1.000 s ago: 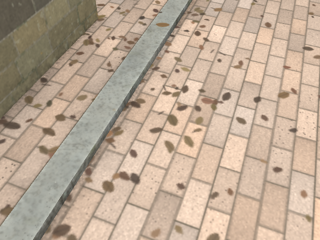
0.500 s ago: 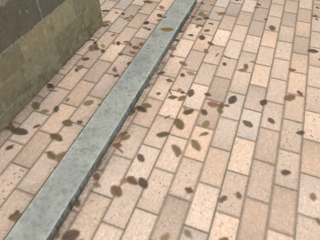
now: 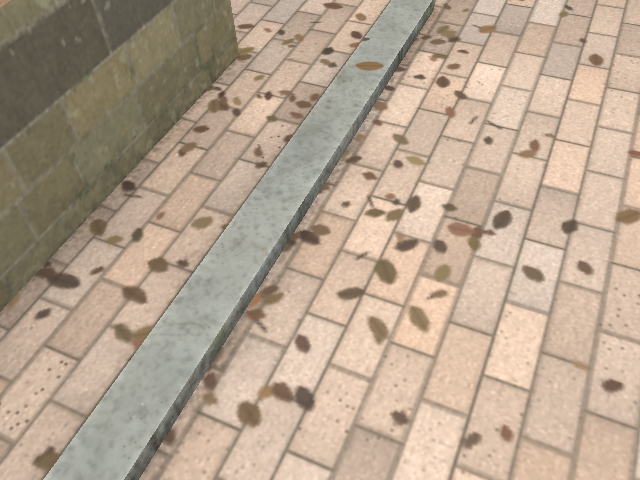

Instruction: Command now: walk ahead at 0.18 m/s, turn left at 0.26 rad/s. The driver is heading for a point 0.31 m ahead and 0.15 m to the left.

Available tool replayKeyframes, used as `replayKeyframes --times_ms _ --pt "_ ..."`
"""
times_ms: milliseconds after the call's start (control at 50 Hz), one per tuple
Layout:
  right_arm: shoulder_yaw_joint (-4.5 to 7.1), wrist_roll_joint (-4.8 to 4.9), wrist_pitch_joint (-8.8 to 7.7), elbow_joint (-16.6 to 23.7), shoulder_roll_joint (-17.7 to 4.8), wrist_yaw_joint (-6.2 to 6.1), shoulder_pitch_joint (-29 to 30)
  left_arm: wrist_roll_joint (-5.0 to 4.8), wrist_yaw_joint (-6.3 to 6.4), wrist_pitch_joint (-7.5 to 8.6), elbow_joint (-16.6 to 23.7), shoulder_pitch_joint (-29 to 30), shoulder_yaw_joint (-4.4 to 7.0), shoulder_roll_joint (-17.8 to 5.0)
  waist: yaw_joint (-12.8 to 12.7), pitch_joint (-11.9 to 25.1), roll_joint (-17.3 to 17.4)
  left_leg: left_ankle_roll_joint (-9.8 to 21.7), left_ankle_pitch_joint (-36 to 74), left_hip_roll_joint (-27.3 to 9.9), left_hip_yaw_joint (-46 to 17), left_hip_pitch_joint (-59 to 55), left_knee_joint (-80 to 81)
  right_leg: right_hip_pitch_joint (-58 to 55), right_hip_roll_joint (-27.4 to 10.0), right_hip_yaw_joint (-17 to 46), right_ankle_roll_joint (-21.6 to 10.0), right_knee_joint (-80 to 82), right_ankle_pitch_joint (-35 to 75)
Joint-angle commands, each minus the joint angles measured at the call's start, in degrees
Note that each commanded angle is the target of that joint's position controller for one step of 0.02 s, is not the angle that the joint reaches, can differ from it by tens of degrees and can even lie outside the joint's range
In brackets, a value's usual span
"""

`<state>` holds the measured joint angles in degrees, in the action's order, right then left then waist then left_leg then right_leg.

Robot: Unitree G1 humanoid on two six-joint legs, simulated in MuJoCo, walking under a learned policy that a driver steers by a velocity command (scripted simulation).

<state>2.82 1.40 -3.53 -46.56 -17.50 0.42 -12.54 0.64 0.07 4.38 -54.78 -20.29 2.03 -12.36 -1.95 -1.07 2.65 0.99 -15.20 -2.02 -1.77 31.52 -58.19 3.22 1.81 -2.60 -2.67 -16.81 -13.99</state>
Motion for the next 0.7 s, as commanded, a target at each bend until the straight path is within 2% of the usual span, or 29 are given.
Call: replayKeyframes --times_ms 20,60,100,160,180,200,220,240,260,280,300,320,340,360,400,460,520,560,600,620,640,660,680,700 --pt "-0.29 -0.35 0.42 5.11 -0.29 0.41 3.71 0.51 1.63 -0.2 3.35 3.4 1.44 -9.46 0.98 -1.76 -7.41 -1.8 7.3 -0.27 1.44 2.83 9.22 0.44 -11.85 1.41 -5.68 4.17 40.1" --pt "-0.69 -0.78 0.88 7.3 0.21 0.64 7.58 0.05 2.4 -0.76 3.36 3.2 1.68 -11.12 -0.23 -1.32 -8.23 -2.16 11.4 0.11 3.78 -0.99 16.56 1.94 -11.78 -0.82 -5.68 3.39 39.34" --pt "-0.29 -0.68 1.33 8.56 -1.07 1.21 8.07 -0.52 2.72 -1.28 3.24 2.99 1.96 -12.03 -0.19 -0.35 -8.67 -1.64 12.17 0.33 4.03 -2.61 19.58 0.4 -13.55 -0.82 -5.94 1.36 39.79" --pt "0.77 -0.95 1.59 9.48 -3.44 2.24 5.57 -1.56 3.21 -2.15 4.35 6.02 2.59 -12.84 2.15 0.84 -8.22 1.28 7.9 1.09 4.33 -4.64 21.95 -1.75 -15.62 -1.11 -4.98 -5.53 44.75" --pt "1.38 -1.04 1.52 9.05 -4.39 2.46 2.75 -1.77 3.42 -2.57 5.0 7.0 2.83 -13.09 3.55 2.27 -7.64 2.57 7.14 2.5 5.36 -7.86 23.67 -1.69 -15.17 -1.63 -4.31 -10.57 47.53" --pt "2.47 -1.06 1.31 7.89 -5.97 2.35 -2.08 -1.69 3.53 -3.05 5.73 7.47 2.82 -12.68 5.84 4.95 -5.46 4.24 10.74 4.48 6.05 -14.38 27.88 -0.29 -12.93 -3.17 -2.76 -18.91 46.39" --pt "3.78 -1.27 1.29 7.31 -9.14 1.44 -6.7 -0.76 3.35 -2.97 6.46 5.7 2.56 -12.1 7.57 8.37 0.01 6.94 25.71 1.7 -0.35 -24.95 31.55 6.79 -8.6 -4.49 0.49 -31.81 34.36" --pt "4.38 -1.54 1.8 8.47 -14.21 0.2 -6.87 2.45 2.34 -2.42 8.17 1.57 0.77 -5.98 3.0 12.98 14.57 15.72 53.0 -13.35 -20.8 -39.53 28.3 24.57 1.41 -4.6 4.47 -52.27 -19.24" --pt "3.67 -2.77 1.6 10.23 -12.37 0.34 -6.95 0.76 1.13 -1.82 8.37 -0.42 0.71 -7.85 3.9 24.01 12.79 24.6 36.73 -20.22 -38.52 -42.7 36.01 29.65 4.55 7.96 4.87 -63.85 -26.64" --pt "3.3 -2.14 1.51 11.73 -9.54 0.44 -2.1 -1.14 0.7 -1.86 9.14 3.74 1.71 -11.53 4.47 17.33 5.21 22.1 24.65 -17.62 -33.68 -37.05 38.73 33.35 1.27 9.62 4.19 -64.86 -21.77" --pt "2.79 -1.13 1.59 11.97 -7.46 0.09 1.34 -1.46 0.97 -2.25 10.32 7.3 1.81 -11.46 3.44 10.55 0.19 18.43 16.0 -14.33 -27.85 -30.03 40.21 34.72 -0.9 8.79 4.0 -61.58 -16.72" --pt "2.42 -0.79 1.87 12.34 -6.53 -0.21 3.38 -0.85 1.76 -2.97 10.29 8.87 1.92 -11.11 2.49 7.21 -3.74 15.79 11.27 -11.95 -24.22 -23.62 41.37 33.54 -2.81 8.64 4.26 -57.26 -13.34" --pt "2.43 -1.07 2.13 12.66 -6.61 -0.46 4.62 -0.39 2.32 -3.65 10.92 9.1 2.18 -11.45 1.29 5.63 -2.81 14.53 9.06 -9.83 -21.86 -18.24 42.08 30.24 -3.65 8.87 4.42 -52.48 -11.33" --pt "2.41 -1.83 2.39 13.0 -6.6 -0.58 5.27 -0.21 2.39 -4.13 10.71 8.02 2.08 -10.84 0.47 5.51 -0.8 13.79 9.7 -8.03 -19.15 -14.84 42.6 26.76 -3.34 7.79 4.75 -49.22 -9.83" --pt "2.6 -2.31 2.47 12.98 -6.72 -0.9 4.62 -0.22 2.67 -4.39 10.31 6.19 1.57 -8.94 0.4 6.74 2.05 14.04 14.9 -6.54 -15.55 -12.98 42.14 23.29 -2.67 6.1 6.0 -42.33 -9.42" --pt "2.87 -2.0 2.91 12.72 -7.49 -1.57 3.69 -0.22 2.94 -4.75 10.93 7.49 1.12 -8.21 1.68 8.61 3.01 13.98 10.51 -6.47 -14.87 -12.52 41.81 20.61 -3.14 5.97 7.21 -35.54 -7.04" --pt "2.59 -2.16 3.43 12.44 -7.25 -1.73 3.91 -0.5 2.86 -4.82 11.62 9.08 1.23 -8.8 2.77 7.61 4.52 13.15 1.18 -6.57 -16.42 -11.35 42.51 18.95 -3.29 5.69 7.19 -30.82 -5.2" --pt "2.2 -2.22 3.68 12.02 -6.6 -1.63 3.68 -0.63 2.63 -4.39 11.87 9.31 1.3 -8.9 3.19 6.94 4.89 12.52 -1.09 -6.87 -17.57 -12.05 41.77 17.67 -3.25 5.31 6.63 -26.89 -5.58" --pt "1.53 -1.95 4.03 11.53 -5.46 -1.61 3.87 -0.7 2.11 -3.75 11.45 7.88 1.26 -8.02 2.11 6.48 4.43 10.98 -2.34 -6.27 -17.55 -12.19 39.72 13.36 -2.67 4.13 5.2 -17.99 -2.38" --pt "1.1 -1.67 4.19 11.03 -4.56 -1.65 3.22 -0.53 1.76 -3.45 11.0 6.7 1.24 -7.56 1.3 6.08 4.04 9.23 -3.69 -5.07 -16.84 -11.27 38.52 9.59 -2.19 3.38 3.93 -11.31 1.09" --pt "0.6 -1.76 3.98 10.07 -3.36 -1.6 0.67 0.18 1.61 -3.15 11.3 6.5 1.38 -8.8 1.63 5.49 2.16 6.33 -5.54 -3.21 -15.57 -9.34 36.76 6.07 -4.85 5.96 2.31 -7.19 4.11" --pt "0.1 -2.58 3.5 10.31 -1.81 -1.39 -1.12 1.25 1.8 -3.0 12.11 6.16 2.03 -12.96 3.69 5.56 -6.64 2.97 -8.68 1.29 -10.53 -6.25 28.94 4.01 -13.64 15.03 -1.45 -4.61 9.21" --pt "0.51 -2.31 3.07 11.59 -1.94 -1.19 0.71 1.73 1.46 -3.09 11.25 8.78 1.91 -12.39 5.46 3.23 -16.26 0.61 -8.27 5.39 -3.06 -8.34 26.59 12.57 -17.33 20.81 -6.89 -1.05 5.15" --pt "0.98 -2.71 2.91 10.91 -4.07 -1.26 1.77 1.7 1.19 -2.65 13.1 12.72 0.99 -9.23 4.93 2.1 -14.24 -0.52 -5.51 3.82 -3.15 -12.61 25.02 15.69 -16.36 19.94 -7.1 0.09 2.55"
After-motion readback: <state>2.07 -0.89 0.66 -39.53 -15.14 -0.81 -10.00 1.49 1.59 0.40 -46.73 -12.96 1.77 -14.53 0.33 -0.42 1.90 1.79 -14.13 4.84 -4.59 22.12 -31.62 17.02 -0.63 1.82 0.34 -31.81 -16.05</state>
